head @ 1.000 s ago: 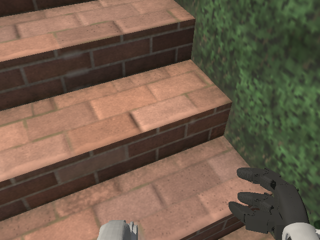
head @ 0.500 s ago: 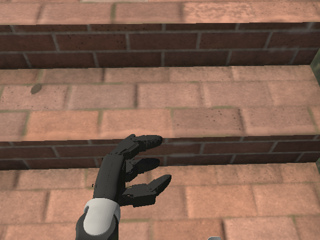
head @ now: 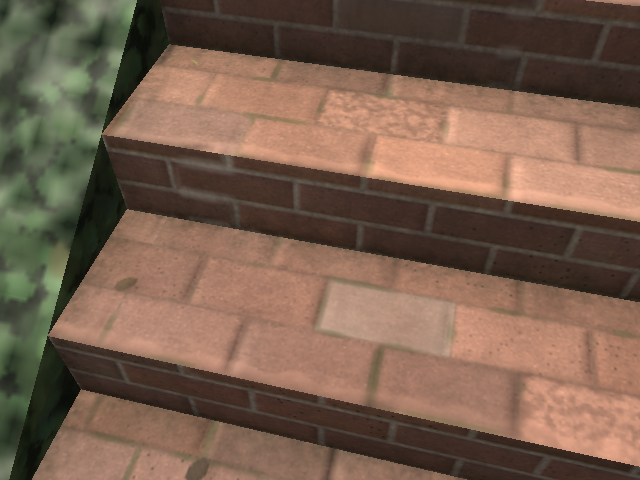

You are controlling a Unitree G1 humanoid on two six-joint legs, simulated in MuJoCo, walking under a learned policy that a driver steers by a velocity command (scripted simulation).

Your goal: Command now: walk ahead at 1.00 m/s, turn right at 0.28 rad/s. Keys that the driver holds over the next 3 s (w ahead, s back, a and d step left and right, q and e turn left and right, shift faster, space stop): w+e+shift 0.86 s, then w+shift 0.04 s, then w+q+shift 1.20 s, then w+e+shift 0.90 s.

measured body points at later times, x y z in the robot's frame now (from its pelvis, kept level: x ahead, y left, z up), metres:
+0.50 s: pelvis +0.40 -0.05 +0.24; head +0.42 -0.04 +0.69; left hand +0.45 +0.21 +0.09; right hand +0.66 -0.26 +0.30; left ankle +0.55 +0.05 -0.21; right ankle +0.29 -0.05 -0.50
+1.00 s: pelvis +0.75 -0.20 +0.46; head +0.79 -0.24 +0.91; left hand +1.08 -0.21 +0.38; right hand +0.59 -0.39 +0.33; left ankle +0.67 +0.03 -0.13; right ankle +0.80 -0.35 -0.15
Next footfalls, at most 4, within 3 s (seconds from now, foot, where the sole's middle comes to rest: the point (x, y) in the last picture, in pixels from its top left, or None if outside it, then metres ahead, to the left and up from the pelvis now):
0.24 right None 0.32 -0.06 -0.54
0.56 left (351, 298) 0.67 0.02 -0.36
0.94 right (603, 161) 0.83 -0.38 -0.18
1.42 left None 1.19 -0.23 0.00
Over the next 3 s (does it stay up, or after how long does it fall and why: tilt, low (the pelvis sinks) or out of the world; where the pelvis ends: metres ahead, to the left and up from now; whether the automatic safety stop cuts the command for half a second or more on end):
stays up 2.35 -0.35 1.41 its command is cut before an obstacle after 0.9 s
